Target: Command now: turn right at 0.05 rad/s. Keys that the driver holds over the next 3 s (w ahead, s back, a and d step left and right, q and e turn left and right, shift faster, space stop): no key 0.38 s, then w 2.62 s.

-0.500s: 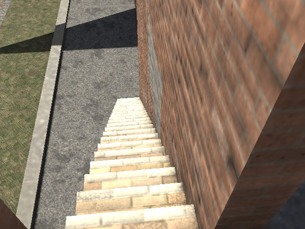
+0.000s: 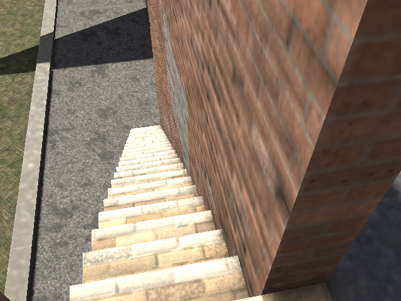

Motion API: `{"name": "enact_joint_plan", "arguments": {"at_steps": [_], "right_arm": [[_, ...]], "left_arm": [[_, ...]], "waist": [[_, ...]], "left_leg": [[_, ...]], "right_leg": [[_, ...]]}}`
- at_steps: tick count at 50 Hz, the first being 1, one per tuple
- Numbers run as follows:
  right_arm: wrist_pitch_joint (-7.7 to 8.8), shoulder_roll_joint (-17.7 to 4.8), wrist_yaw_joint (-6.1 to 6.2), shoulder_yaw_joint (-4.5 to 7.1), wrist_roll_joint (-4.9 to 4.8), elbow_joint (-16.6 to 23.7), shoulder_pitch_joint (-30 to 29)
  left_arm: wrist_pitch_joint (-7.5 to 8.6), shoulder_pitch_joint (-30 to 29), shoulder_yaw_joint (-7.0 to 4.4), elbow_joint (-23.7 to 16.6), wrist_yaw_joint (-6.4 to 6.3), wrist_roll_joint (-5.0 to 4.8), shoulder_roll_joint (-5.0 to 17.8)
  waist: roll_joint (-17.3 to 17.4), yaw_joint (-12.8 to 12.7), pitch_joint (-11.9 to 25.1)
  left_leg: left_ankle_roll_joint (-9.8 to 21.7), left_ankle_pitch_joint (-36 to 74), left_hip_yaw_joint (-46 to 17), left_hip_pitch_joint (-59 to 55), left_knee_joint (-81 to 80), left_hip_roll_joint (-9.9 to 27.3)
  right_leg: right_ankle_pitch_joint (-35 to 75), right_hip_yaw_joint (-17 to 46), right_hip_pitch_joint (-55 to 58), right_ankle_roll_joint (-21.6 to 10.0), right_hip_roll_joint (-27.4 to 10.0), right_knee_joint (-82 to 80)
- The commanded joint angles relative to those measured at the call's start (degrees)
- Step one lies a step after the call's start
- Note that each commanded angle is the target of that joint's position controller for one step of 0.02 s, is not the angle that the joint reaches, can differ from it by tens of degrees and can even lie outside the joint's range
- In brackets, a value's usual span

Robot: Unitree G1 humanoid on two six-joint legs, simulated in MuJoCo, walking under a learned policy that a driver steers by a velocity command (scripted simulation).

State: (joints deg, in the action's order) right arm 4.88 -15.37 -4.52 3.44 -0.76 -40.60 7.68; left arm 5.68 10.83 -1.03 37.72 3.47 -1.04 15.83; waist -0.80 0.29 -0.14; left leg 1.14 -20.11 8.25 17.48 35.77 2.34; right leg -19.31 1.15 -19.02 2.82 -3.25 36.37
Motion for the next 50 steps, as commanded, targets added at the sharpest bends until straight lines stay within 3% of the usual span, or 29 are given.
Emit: {"name": "enact_joint_plan", "arguments": {"at_steps": [1, 19, 20, 22, 23, 26, 27, 28, 30, 32, 33, 34, 35, 36, 37, 38, 39, 40, 41, 42, 43, 44, 45, 46, 47, 48, 49, 50], "right_arm": [[1.09, -6.82, 0.22, 1.57, -0.09, 4.77, -3.71], [1.13, -9.21, 0.50, 0.90, 0.15, 3.63, -2.71], [0.78, -10.08, 0.85, 1.20, 0.21, 3.09, -1.36], [0.05, -12.33, 2.35, 2.29, 1.25, 2.44, 0.80], [0.05, -11.55, 3.03, 2.06, 1.47, 2.30, 1.31], [0.74, -9.34, 4.35, 1.08, 0.39, 1.19, 4.15], [0.81, -9.03, 4.82, 0.86, -0.08, 1.88, 3.18], [0.57, -9.25, 5.04, 0.57, 0.02, 1.90, 2.37], [-0.56, -10.72, 4.78, 0.56, 0.88, 1.74, 0.97], [-1.06, -11.23, 4.16, 0.87, 2.25, 2.06, -0.95], [-1.09, -9.78, 3.88, 0.64, 2.65, 3.06, -3.17], [-0.58, -6.47, 2.84, -0.46, 3.31, 4.18, -5.42], [0.16, -3.30, 2.41, -1.38, 3.23, 5.19, -7.84], [0.65, -2.21, 2.55, -1.59, 3.43, 5.23, -8.06], [0.68, -2.58, 3.03, -1.61, 4.30, 5.42, -9.49], [0.37, -2.33, 3.25, -1.74, 5.22, 5.54, -8.71], [-0.13, -1.89, 3.53, -2.03, 5.38, 4.74, -6.04], [-0.85, -2.21, 3.69, -1.95, 5.04, 2.64, -2.56], [-1.21, -1.76, 3.15, -2.28, 3.81, 0.53, -0.41], [-1.13, -1.30, 2.47, -2.79, 1.63, -1.92, 1.95], [-1.08, -1.60, 1.93, -2.83, 0.33, -3.84, 4.17], [-1.34, -2.73, 1.65, -2.67, -0.21, -4.36, 5.49], [-0.53, -4.97, 1.74, -1.69, 0.71, -4.89, 7.69], [0.37, -8.49, 2.78, -0.24, 0.68, -5.74, 11.46], [1.61, -13.29, 4.25, 1.59, 1.38, -6.69, 16.96], [2.66, -18.45, 4.00, 1.85, 1.39, -7.07, 23.89], [4.10, -15.47, 3.07, 0.87, 1.94, -6.65, 26.90], [4.47, -8.84, 2.63, -1.05, 0.81, -6.25, 22.13]], "left_arm": [[0.81, -0.98, -1.96, -4.40, -0.16, -0.01, 7.15], [0.73, -2.53, -2.23, -4.74, -1.12, 0.38, 9.48], [0.74, -2.20, -2.47, -4.92, -1.26, 0.70, 10.07], [0.93, -2.49, -3.63, -5.50, -2.03, 2.13, 12.63], [1.13, -3.27, -3.64, -5.86, -2.35, 2.54, 12.38], [2.02, -6.07, -2.56, -7.29, -2.71, 2.56, 8.31], [2.41, -6.22, -2.08, -7.55, -2.65, 2.37, 6.82], [2.76, -5.32, -2.14, -7.24, -2.37, 2.52, 6.60], [3.29, -3.03, -2.55, -6.38, -1.85, 2.37, 6.80], [3.55, 2.36, -3.02, -5.28, -2.15, 2.53, 7.45], [3.61, 9.16, -3.69, -3.61, -3.09, 2.83, 9.62], [3.43, 19.13, -4.46, -1.92, -3.93, 2.99, 12.78], [3.42, 27.35, -4.06, 1.36, -4.06, 2.92, 11.22], [3.32, 26.67, -3.83, 3.37, -3.86, 2.66, 10.15], [2.72, 23.04, -3.46, 3.46, -3.85, 2.40, 9.32], [2.43, 17.77, -2.91, 2.61, -3.80, 2.08, 8.21], [2.11, 11.13, -2.64, 0.80, -3.95, 1.95, 7.85], [1.23, 6.11, -2.71, -0.70, -4.07, 1.61, 8.11], [0.52, 3.57, -3.73, -2.23, -3.82, 1.86, 11.49], [-0.25, 0.70, -4.70, -3.66, -3.04, 3.67, 14.47], [-0.74, -2.13, -5.41, -5.02, -1.91, 5.98, 15.95], [-0.76, -3.93, -5.78, -5.45, -1.34, 6.98, 16.70], [-0.68, -3.18, -5.15, -5.54, -1.05, 7.11, 14.73], [0.08, -1.51, -4.49, -4.91, -0.48, 7.16, 12.71], [0.87, 1.23, -3.20, -4.26, 0.26, 7.79, 7.67], [2.03, 15.39, 0.76, -4.10, 2.06, 9.78, -6.22], [2.92, 10.53, 0.97, -6.52, 2.88, 5.11, -4.94], [3.00, 1.71, -0.81, -5.84, 1.53, 4.00, 1.60]], "waist": [[-0.38, -0.78, 4.80], [0.69, 0.20, 4.75], [0.53, 0.27, 4.50], [0.61, 1.11, 1.13], [0.70, 1.38, -0.72], [4.59, 1.82, -0.73], [7.11, 1.30, -0.53], [6.84, 0.40, -0.17], [5.48, -1.33, -0.91], [1.99, -3.54, 1.40], [-4.64, -6.04, 3.68], [-12.86, -10.58, 5.15], [-13.76, -13.61, 3.81], [-9.74, -11.52, 0.76], [-5.86, -9.88, -0.60], [-4.57, -6.90, -0.47], [-4.76, -3.47, -1.24], [-4.84, -1.35, -1.62], [-5.72, -0.38, -2.26], [-5.76, 0.97, -3.22], [-5.71, 2.41, -4.13], [-5.76, 3.89, -4.60], [-5.12, 4.91, -2.89], [-4.10, 7.25, 0.53], [1.33, 9.02, 7.41], [19.20, 3.31, 23.03], [17.99, 6.67, 14.59], [8.25, 6.90, 5.22]], "left_leg": [[1.86, 12.86, -5.44, -1.43, -6.39, 3.69], [1.70, 15.44, -5.53, -4.77, -6.34, 3.88], [2.20, 10.04, -5.22, -4.92, -6.87, 3.50], [5.82, -6.64, -6.74, -4.32, -9.07, 3.84], [8.01, -11.48, -8.96, -4.36, -10.91, 4.90], [14.28, -11.65, -17.60, -10.41, -17.11, 10.39], [15.02, -8.40, -19.39, -11.26, -18.65, 12.30], [14.79, -6.93, -19.02, -10.26, -18.87, 12.72], [12.18, -4.72, -14.63, -5.45, -16.61, 10.48], [8.22, 2.63, -9.21, 1.59, -8.18, 7.05], [3.44, 4.30, -4.66, 10.13, 2.83, 2.59], [-1.00, -7.66, -5.11, 22.58, 15.75, -3.54], [-2.15, -18.46, -12.58, 35.14, 28.01, -2.21], [-2.62, -17.23, -16.15, 39.54, 36.10, 0.21], [-3.71, -15.76, -15.14, 40.37, 39.13, 1.15], [-4.05, -14.19, -13.83, 38.01, 36.24, 1.87], [-4.79, -12.46, -13.75, 33.24, 30.36, 3.12], [-6.63, -11.29, -12.18, 26.94, 19.31, 3.36], [-7.87, -8.25, -8.50, 14.48, 13.49, 1.08], [-8.27, 3.65, -6.94, 2.47, 9.68, -0.91], [-7.55, 15.10, -6.03, -3.34, 6.78, -2.35], [-6.44, 17.26, -5.93, -4.87, 4.12, -3.23], [-4.71, 14.88, -3.89, -9.61, 4.12, -5.25], [-1.83, 16.57, -3.51, -14.53, 1.37, -6.64], [3.27, 23.61, -7.33, -23.42, -0.14, -5.24], [26.24, 57.51, -31.63, -42.04, -2.38, 12.01], [26.23, 45.23, -43.43, -35.14, -13.76, 16.56], [20.93, 24.59, -39.13, -21.36, -14.93, 16.51]], "right_leg": [[10.27, 2.87, 2.84, -2.60, -1.60, -5.21], [11.98, 1.95, 2.05, -2.58, -0.99, -5.90], [7.33, 2.19, 1.52, -3.36, -1.16, -6.67], [-9.75, 3.61, -2.92, -7.10, -1.30, -8.43], [-13.53, 4.47, -5.30, -8.76, -1.68, -9.38], [-7.15, 0.44, -9.08, -9.52, -0.07, -4.83], [-2.52, -3.09, -8.03, -8.90, 1.89, -2.11], [-1.59, -5.16, -4.88, -8.70, 3.20, -2.28], [-0.33, -6.64, 3.92, -9.00, 4.30, -6.34], [1.94, -1.10, 13.93, -10.47, 1.07, -6.08], [8.44, 10.67, 22.25, -14.99, -6.82, -8.42], [24.22, 27.46, 32.58, -22.69, -17.80, -14.18], [27.47, 33.91, 39.76, -24.77, -24.93, -17.39], [25.76, 30.19, 38.06, -22.58, -25.59, -16.77], [24.14, 25.01, 35.09, -19.87, -22.94, -16.16], [23.64, 20.39, 30.26, -17.51, -20.51, -17.12], [23.69, 16.33, 24.39, -14.53, -17.84, -18.22], [19.20, 12.80, 20.06, -11.72, -14.89, -20.03], [15.02, 8.24, 9.79, -10.15, -12.01, -22.02], [10.37, 5.83, -0.65, -9.81, -10.82, -23.59], [6.51, 5.52, -5.89, -10.20, -11.09, -24.11], [9.92, 6.18, -5.75, -10.27, -12.04, -22.66], [12.14, 4.77, -7.02, -10.27, -12.29, -18.45], [20.98, 2.53, -6.39, -8.67, -10.79, -8.74], [25.09, -2.65, -7.97, -4.54, -4.73, 10.59], [-21.16, -2.39, -20.72, 0.10, 5.90, 36.69], [-22.09, 2.77, -32.86, -3.35, 8.37, 49.83], [-15.34, 4.68, -34.99, -4.99, 3.62, 53.31]]}}
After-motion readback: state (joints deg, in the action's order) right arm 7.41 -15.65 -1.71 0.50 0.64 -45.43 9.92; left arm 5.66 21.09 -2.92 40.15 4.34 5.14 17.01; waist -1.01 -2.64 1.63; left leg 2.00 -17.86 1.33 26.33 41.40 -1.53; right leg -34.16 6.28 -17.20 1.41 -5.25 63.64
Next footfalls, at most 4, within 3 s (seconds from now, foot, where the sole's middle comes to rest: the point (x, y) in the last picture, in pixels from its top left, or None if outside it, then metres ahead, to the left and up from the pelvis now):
0.92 left None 0.24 0.19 -0.76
1.26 right None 0.33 0.01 -0.76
1.82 left None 0.52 0.41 -0.97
1.98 right None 0.55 0.15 -0.95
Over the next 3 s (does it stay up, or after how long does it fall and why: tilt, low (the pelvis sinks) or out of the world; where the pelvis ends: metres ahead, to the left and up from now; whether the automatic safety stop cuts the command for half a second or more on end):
stays up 0.85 0.18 -0.42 its command is cut before an obstacle after 0.4 s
